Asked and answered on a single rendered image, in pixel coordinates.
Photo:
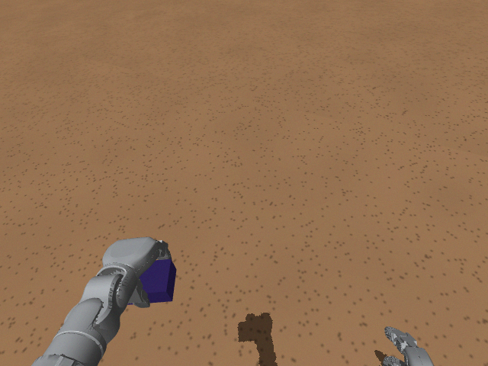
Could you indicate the right robot hand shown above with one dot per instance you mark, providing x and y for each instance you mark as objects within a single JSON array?
[{"x": 407, "y": 345}]

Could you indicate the small box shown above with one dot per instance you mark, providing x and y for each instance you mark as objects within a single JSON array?
[{"x": 159, "y": 281}]

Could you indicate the left robot arm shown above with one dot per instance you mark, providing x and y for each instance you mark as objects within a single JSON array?
[{"x": 94, "y": 321}]

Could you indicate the left robot hand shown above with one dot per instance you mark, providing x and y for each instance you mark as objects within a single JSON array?
[{"x": 138, "y": 254}]

